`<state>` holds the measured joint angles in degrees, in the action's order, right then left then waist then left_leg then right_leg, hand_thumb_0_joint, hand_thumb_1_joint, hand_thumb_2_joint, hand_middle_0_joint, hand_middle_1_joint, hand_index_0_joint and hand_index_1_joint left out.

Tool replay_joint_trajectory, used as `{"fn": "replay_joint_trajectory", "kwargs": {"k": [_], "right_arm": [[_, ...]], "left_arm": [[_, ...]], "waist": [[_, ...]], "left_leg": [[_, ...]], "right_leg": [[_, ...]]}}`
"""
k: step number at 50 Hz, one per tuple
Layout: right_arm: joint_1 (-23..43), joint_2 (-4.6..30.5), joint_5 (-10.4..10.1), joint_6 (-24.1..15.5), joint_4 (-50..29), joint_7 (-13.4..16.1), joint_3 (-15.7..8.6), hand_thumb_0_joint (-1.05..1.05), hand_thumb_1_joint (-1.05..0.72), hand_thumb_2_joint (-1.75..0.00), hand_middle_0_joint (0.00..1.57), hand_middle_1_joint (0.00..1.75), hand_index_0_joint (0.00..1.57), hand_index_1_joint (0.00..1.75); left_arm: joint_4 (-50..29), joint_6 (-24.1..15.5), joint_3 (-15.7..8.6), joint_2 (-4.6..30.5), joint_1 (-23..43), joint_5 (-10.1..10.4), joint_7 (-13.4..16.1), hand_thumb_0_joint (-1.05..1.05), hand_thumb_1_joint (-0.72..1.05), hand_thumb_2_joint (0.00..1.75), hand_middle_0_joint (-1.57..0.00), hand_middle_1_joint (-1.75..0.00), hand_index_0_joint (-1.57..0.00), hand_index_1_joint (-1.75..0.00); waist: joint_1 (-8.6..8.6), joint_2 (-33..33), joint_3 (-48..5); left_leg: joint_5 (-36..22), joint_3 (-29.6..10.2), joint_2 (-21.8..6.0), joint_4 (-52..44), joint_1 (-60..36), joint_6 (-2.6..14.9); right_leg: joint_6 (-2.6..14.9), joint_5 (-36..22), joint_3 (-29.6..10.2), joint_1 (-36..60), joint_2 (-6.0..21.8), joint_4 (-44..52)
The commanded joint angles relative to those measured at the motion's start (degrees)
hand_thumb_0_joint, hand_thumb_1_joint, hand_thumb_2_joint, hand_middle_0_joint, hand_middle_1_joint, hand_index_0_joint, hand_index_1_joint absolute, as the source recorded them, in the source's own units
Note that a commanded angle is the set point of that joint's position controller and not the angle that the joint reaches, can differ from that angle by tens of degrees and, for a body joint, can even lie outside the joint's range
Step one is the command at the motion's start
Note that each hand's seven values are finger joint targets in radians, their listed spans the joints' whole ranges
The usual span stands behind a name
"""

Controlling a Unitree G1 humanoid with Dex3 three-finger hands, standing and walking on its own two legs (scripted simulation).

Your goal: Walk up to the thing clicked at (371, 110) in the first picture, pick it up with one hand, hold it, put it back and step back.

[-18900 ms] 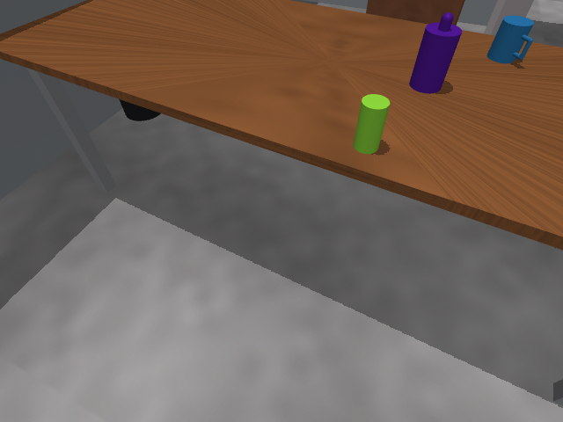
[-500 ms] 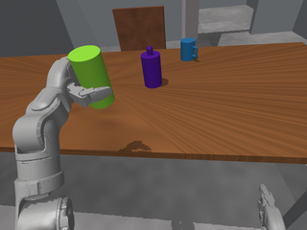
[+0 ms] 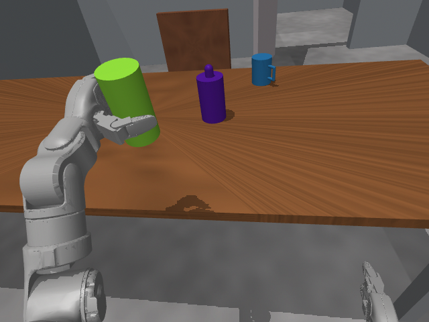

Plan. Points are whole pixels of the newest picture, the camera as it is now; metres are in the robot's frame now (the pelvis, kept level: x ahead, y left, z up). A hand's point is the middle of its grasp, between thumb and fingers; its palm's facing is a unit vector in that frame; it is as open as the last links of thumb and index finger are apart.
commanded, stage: crouch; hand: left
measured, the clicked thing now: (131, 105) +0.33 +0.13 +0.31
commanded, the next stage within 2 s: lower in 0.90 s
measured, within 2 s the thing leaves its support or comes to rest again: neither
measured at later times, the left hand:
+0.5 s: hand (150, 134) +0.39 +0.15 +0.21, palm faces +0.05 -1.00 +0.02, open 9.5 cm
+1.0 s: hand (157, 144) +0.42 +0.15 +0.16, palm faces +0.06 -1.00 +0.01, open 9.5 cm
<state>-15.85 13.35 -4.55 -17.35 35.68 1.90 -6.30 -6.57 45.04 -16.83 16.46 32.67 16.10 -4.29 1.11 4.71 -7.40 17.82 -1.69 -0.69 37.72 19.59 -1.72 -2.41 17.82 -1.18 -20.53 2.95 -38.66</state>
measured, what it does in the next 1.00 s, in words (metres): stands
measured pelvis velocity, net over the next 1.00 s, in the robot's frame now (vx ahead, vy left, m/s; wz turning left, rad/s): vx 0.01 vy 0.00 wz -0.02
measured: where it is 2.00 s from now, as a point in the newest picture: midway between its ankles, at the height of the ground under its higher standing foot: outside the picture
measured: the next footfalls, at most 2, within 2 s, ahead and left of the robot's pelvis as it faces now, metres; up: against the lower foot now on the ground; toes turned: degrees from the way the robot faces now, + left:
none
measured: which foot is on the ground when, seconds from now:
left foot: down 0.00-1.00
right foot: down 0.00-1.00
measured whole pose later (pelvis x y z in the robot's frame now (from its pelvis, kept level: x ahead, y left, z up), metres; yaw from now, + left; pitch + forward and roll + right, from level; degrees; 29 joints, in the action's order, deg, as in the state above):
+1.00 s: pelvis +0.01 +0.00 +0.00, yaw -1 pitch +4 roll +0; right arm -14.4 12.9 -1.4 -16.2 36.3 3.2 -4.8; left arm 23.0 9.4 -12.9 13.8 29.0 10.3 -2.6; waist -1.8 1.9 -4.8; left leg 18.9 -0.9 -1.4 38.3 23.5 -1.7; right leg -2.4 18.1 -1.9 -24.5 2.2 -38.6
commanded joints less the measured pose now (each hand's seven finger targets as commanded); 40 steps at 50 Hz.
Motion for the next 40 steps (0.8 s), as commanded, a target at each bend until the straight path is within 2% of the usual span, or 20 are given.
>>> {"fn": "replay_joint_trajectory", "kwargs": {"k": [1, 2, 4, 6, 7, 9, 12, 13, 17, 18, 20, 21, 23, 29, 31, 32, 34, 35, 36, 40], "right_arm": [[7.8, 5.2, 0.2, -3.4, -10.6, -0.1, -1.1, 0.0, 0.55, -0.05, 0.05, 0.05, 0.05, 0.05], [7.1, 5.4, 0.2, -3.4, -10.5, -0.2, -1.3, 0.0, 0.55, -0.05, 0.05, 0.05, 0.05, 0.05], [7.0, 5.8, 0.5, -3.9, -10.4, -0.3, -1.3, 0.0, 0.55, -0.05, 0.05, 0.05, 0.05, 0.05], [6.8, 5.7, 0.6, -4.2, -10.6, -0.1, -1.0, 0.0, 0.55, -0.05, 0.05, 0.05, 0.05, 0.05], [6.3, 6.7, 0.8, -4.3, -10.3, 0.2, -2.1, 0.0, 0.55, -0.05, 0.05, 0.05, 0.05, 0.05], [5.9, 6.9, 1.1, -4.8, -10.5, 0.6, -2.2, 0.0, 0.55, -0.05, 0.05, 0.05, 0.05, 0.05], [7.1, 6.0, 1.5, -5.3, -9.4, 1.3, -1.4, 0.0, 0.56, -0.05, 0.05, 0.05, 0.05, 0.05], [7.4, 5.9, 1.6, -5.6, -9.8, 1.6, -1.3, 0.0, 0.56, -0.05, 0.05, 0.05, 0.05, 0.05], [7.7, 5.9, 2.2, -5.9, -9.6, 2.5, -0.8, 0.0, 0.55, -0.05, 0.05, 0.05, 0.05, 0.05], [7.5, 5.1, 2.4, -5.9, -9.1, 2.5, -0.1, 0.0, 0.55, -0.05, 0.05, 0.05, 0.05, 0.05], [7.8, 5.8, 2.4, -5.7, -7.6, 2.7, -1.1, 0.0, 0.55, -0.05, 0.05, 0.05, 0.05, 0.05], [7.8, 5.9, 2.5, -5.7, -7.5, 2.6, -1.0, 0.0, 0.55, -0.05, 0.05, 0.05, 0.05, 0.05], [8.7, 5.1, 2.7, -5.8, -7.7, 2.4, -0.3, 0.0, 0.55, -0.05, 0.05, 0.05, 0.05, 0.05], [6.1, 6.8, 2.9, -5.1, -6.0, 2.0, -2.4, 0.0, 0.55, -0.05, 0.05, 0.05, 0.05, 0.05], [6.2, 6.9, 2.8, -5.1, -6.9, 1.7, -1.9, 0.0, 0.55, -0.05, 0.05, 0.05, 0.05, 0.05], [6.0, 6.1, 2.8, -5.0, -7.6, 1.7, -1.5, 0.0, 0.54, -0.05, 0.05, 0.05, 0.05, 0.05], [5.7, 7.4, 3.0, -4.6, -8.2, 1.9, -2.2, 0.0, 0.55, -0.05, 0.05, 0.05, 0.05, 0.05], [6.3, 5.7, 2.9, -4.4, -8.4, 1.7, -0.8, 0.0, 0.54, -0.05, 0.05, 0.05, 0.05, 0.05], [5.9, 6.9, 3.0, -4.4, -9.1, 1.9, -1.5, 0.0, 0.54, -0.05, 0.05, 0.05, 0.05, 0.05], [6.9, 6.7, 3.1, -3.5, -8.3, 2.0, -1.7, 0.0, 0.55, -0.05, 0.05, 0.05, 0.05, 0.05]], "left_arm": [[-4.4, -3.0, -1.8, 8.3, 21.1, -0.3, 0.1, 0.0, 0.11, 1.25, -1.34, -1.45, -1.37, -1.45], [-3.0, -3.5, -1.2, 8.0, 21.3, -0.6, 0.0, 0.0, 0.09, 1.24, -1.35, -1.45, -1.37, -1.45], [-3.2, -5.0, -1.5, 8.2, 21.6, -0.5, -0.2, 0.0, 0.06, 1.21, -1.33, -1.43, -1.35, -1.42], [-4.2, -7.0, -1.5, 8.7, 24.3, -0.4, -0.1, 0.0, 0.05, 1.19, -1.33, -1.42, -1.35, -1.41], [-3.4, -8.5, -2.7, 10.3, 24.8, -0.7, 0.0, 0.0, 0.02, 1.19, -1.31, -1.41, -1.33, -1.41], [-5.1, -11.8, -2.0, 10.3, 27.2, -1.3, 0.2, 0.0, 0.04, 1.18, -1.29, -1.4, -1.32, -1.39], [-4.3, -16.4, -3.0, 11.1, 29.1, -1.8, 1.5, 0.0, 0.11, 1.18, -1.26, -1.37, -1.29, -1.36], [-4.6, -17.7, -1.6, 10.3, 30.3, -2.2, 1.7, 0.0, 0.08, 1.18, -1.26, -1.37, -1.29, -1.37], [-0.3, -22.5, -1.0, 10.5, 29.4, -3.4, 2.3, 0.0, 0.07, 1.18, -1.27, -1.36, -1.29, -1.37], [1.1, -23.3, -0.5, 9.9, 29.0, -3.7, 2.4, 0.0, 0.09, 1.18, -1.28, -1.36, -1.29, -1.37], [4.1, -24.6, 0.4, 8.7, 26.8, -4.0, 2.5, 0.0, 0.09, 1.19, -1.29, -1.38, -1.31, -1.38], [5.6, -25.2, -0.7, 9.7, 26.6, -3.9, 2.5, 0.0, 0.09, 1.19, -1.3, -1.39, -1.32, -1.39], [7.0, -26.4, 1.3, 7.0, 25.6, -3.9, 2.2, 0.0, 0.1, 1.19, -1.31, -1.39, -1.33, -1.39], [11.0, -30.0, 0.2, 8.3, 24.3, -4.4, 1.8, 0.0, 0.08, 1.18, -1.31, -1.4, -1.34, -1.39], [11.2, -31.5, -0.4, 8.5, 24.0, -3.9, 1.6, 0.0, 0.07, 1.18, -1.29, -1.39, -1.32, -1.39], [9.2, -32.5, 0.7, 8.1, 25.7, -4.0, 1.3, 0.0, 0.07, 1.19, -1.3, -1.4, -1.33, -1.4], [10.9, -34.0, -0.8, 10.1, 24.8, -4.5, 1.4, 0.0, 0.05, 1.18, -1.28, -1.39, -1.31, -1.38], [8.4, -34.8, 0.3, 9.3, 26.4, -4.6, 1.5, 0.0, 0.05, 1.18, -1.29, -1.39, -1.31, -1.39], [10.4, -35.6, -1.5, 10.7, 26.3, -4.4, 1.7, 0.0, 0.07, 1.2, -1.29, -1.4, -1.31, -1.4], [12.3, -37.8, 0.6, 8.3, 24.8, -5.0, 2.0, 0.0, 0.09, 1.23, -1.29, -1.4, -1.31, -1.41]], "waist": [[0.35, -7.2, -4.9], [-0.45, -7.8, -5.0], [-0.3, -8.3, -4.4], [-0.53, -7.9, -6.9], [-0.98, -8.5, -7.6], [-1.66, -7.8, -9.7], [-0.96, -6.4, -11.2], [-1.59, -4.7, -13.4], [-1.79, -3.0, -14.3], [-1.45, -3.2, -14.1], [-1.58, -1.7, -12.4], [-1.39, -2.1, -12.7], [-1.22, -2.6, -11.0], [-2.53, -5.2, -10.9], [-2.64, -6.8, -11.6], [-2.97, -6.4, -13.9], [-2.88, -8.1, -14.2], [-2.23, -6.1, -15.2], [-2.77, -7.4, -15.5], [-2.44, -4.9, -14.0]], "left_leg": [[-4.1, 2.6, 2.0, -6.2, -2.6, 2.22], [-3.4, 2.9, 2.1, -6.1, -2.7, 2.37], [-1.8, 2.7, 2.0, -6.5, -2.0, 2.57], [-2.4, 3.0, 2.2, -6.1, -3.3, 2.71], [-2.5, 2.8, 2.0, -6.0, -3.6, 2.76], [-3.5, 2.6, 1.8, -5.6, -4.8, 2.7], [-3.6, 2.2, 1.8, -5.2, -4.6, 2.47], [-3.6, 2.3, 1.8, -4.9, -5.9, 2.38], [-4.9, 2.0, 1.4, -4.2, -5.9, 2.01], [-5.1, 1.9, 1.4, -4.2, -5.3, 1.93], [-4.5, 1.8, 1.3, -4.5, -5.0, 1.65], [-4.3, 1.5, 1.0, -4.8, -4.9, 1.57], [-4.9, 1.8, 0.9, -4.9, -3.5, 1.59], [-6.5, 2.3, 0.7, -4.7, -3.1, 2.0], [-7.5, 2.5, 0.8, -4.3, -3.8, 2.25], [-9.3, 2.9, 1.2, -3.6, -4.5, 2.4], [-9.8, 2.8, 1.1, -3.5, -4.2, 2.58], [-10.4, 3.0, 1.4, -3.4, -4.2, 2.45], [-10.5, 2.8, 1.2, -3.4, -4.6, 2.51], [-10.0, 2.5, 1.0, -3.9, -4.2, 1.99]], "right_leg": [[1.52, -4.2, 4.2, -0.4, -2.8, 8.1], [1.43, -3.9, 4.0, -0.8, -2.7, 8.5], [1.33, -2.4, 4.0, -0.8, -2.7, 8.8], [1.22, -2.9, 3.7, -0.2, -2.4, 8.7], [1.16, -3.3, 3.6, -0.2, -2.5, 8.5], [1.23, -4.5, 3.7, -0.1, -2.6, 7.7], [1.32, -4.6, 3.9, 0.5, -2.6, 7.0], [1.46, -4.8, 3.7, 0.5, -2.4, 6.7], [1.64, -6.4, 3.7, 0.6, -2.5, 6.0], [1.71, -6.4, 3.8, 0.5, -2.6, 5.9], [1.88, -6.1, 3.9, -0.9, -2.8, 5.8], [1.87, -6.0, 4.0, -0.5, -2.9, 5.9], [2.01, -6.4, 4.1, -0.4, -3.1, 5.8], [1.77, -8.0, 3.6, -0.4, -3.4, 5.9], [1.58, -8.9, 3.5, 0.0, -3.4, 5.7], [1.37, -10.8, 3.1, 0.9, -3.0, 5.6], [1.17, -11.3, 3.2, 1.6, -3.0, 5.6], [1.22, -11.9, 3.0, 2.4, -2.8, 5.5], [1.1, -12.1, 3.1, 2.7, -2.9, 5.3], [1.7, -11.3, 3.3, 1.3, -3.1, 5.0]]}}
